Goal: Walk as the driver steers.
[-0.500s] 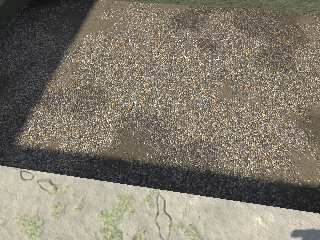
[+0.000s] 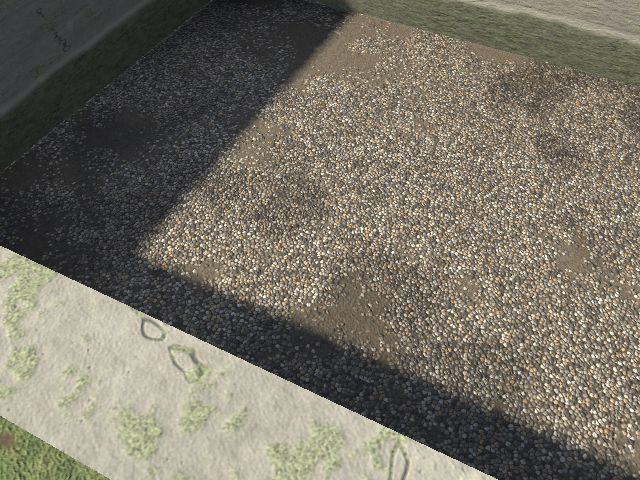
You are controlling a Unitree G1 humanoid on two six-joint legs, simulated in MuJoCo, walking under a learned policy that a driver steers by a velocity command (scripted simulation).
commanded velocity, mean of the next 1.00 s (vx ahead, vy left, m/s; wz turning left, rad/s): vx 0.48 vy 0.00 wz -0.05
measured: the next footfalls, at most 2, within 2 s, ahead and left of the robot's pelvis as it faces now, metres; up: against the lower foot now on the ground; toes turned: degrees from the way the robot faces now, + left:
right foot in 0.50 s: +0.39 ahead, -0.10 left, +0.00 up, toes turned -1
left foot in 0.98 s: +0.46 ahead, +0.11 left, +0.00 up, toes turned -6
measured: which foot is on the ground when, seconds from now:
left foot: down 0.00-0.50, up 0.52-0.96, down 0.98-1.00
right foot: up 0.00-0.48, down 0.50-1.00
